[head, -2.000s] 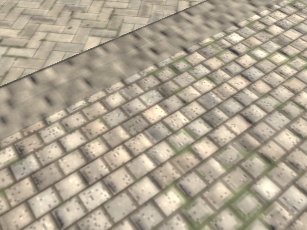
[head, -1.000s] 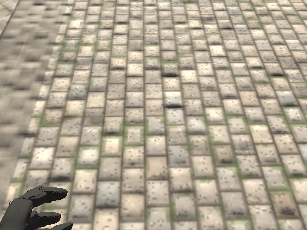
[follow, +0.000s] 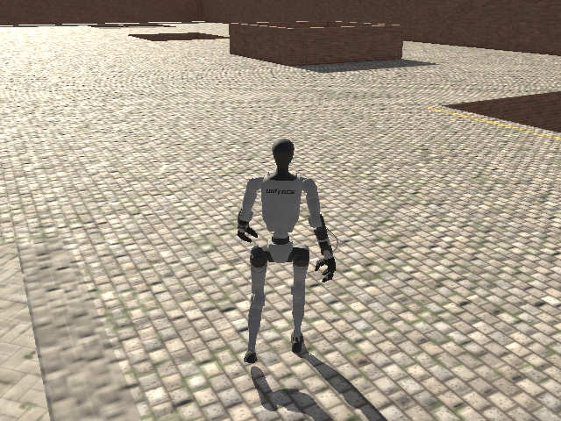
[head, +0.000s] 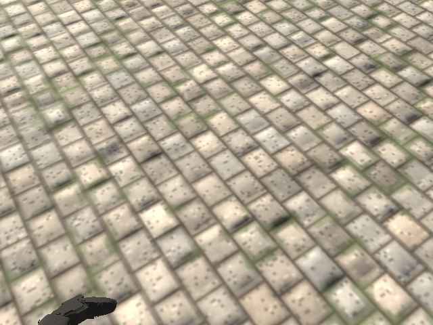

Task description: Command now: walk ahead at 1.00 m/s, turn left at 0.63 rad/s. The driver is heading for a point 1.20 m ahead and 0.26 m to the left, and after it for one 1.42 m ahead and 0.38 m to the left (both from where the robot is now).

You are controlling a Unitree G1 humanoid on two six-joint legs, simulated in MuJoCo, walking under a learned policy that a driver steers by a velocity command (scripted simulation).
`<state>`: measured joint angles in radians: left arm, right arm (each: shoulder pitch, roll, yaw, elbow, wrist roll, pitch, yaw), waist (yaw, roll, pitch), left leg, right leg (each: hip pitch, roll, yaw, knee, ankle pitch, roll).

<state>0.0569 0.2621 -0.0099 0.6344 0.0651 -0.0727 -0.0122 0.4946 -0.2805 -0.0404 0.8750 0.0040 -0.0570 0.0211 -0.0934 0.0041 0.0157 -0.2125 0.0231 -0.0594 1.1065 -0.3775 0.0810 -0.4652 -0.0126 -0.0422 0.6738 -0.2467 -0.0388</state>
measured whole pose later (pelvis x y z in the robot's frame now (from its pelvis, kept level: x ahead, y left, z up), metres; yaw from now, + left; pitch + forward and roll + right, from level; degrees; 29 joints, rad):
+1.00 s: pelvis +0.92 +0.21 +0.01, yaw +14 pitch +0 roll -1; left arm 0.46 0.32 0.07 0.88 0.01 -0.04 -0.02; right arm 0.14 -0.26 0.02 0.67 -0.07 -0.08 0.01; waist 0.05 0.01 0.03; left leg -0.55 0.05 -0.08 1.20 -0.31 -0.01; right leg -0.21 0.20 0.04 0.43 -0.21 -0.16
